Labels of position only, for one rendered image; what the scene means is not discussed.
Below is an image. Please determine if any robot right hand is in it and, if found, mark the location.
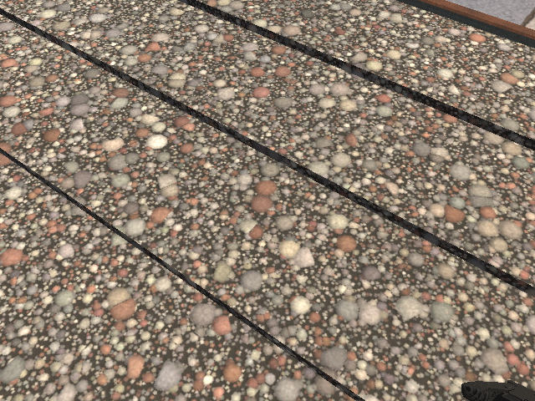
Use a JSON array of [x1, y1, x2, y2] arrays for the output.
[[461, 380, 535, 401]]

